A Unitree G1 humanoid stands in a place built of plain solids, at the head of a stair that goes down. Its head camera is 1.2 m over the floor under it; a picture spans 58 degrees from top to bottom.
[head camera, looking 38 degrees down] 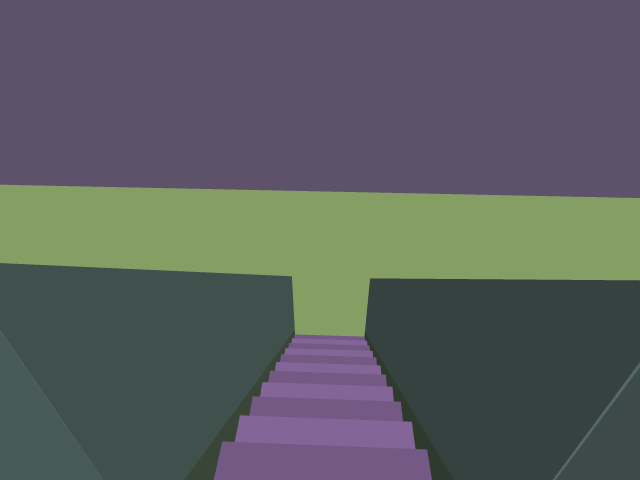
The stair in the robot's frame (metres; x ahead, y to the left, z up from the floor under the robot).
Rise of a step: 0.22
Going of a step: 0.23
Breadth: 0.79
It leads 2 degrees to the right of straight ahead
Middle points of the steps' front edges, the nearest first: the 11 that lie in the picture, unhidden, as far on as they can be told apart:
0.82 -0.01 -0.44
1.05 -0.02 -0.65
1.29 -0.03 -0.87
1.52 -0.04 -1.09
1.75 -0.05 -1.31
1.99 -0.06 -1.53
2.22 -0.07 -1.74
2.46 -0.08 -1.96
2.69 -0.09 -2.18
2.92 -0.10 -2.40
3.16 -0.11 -2.62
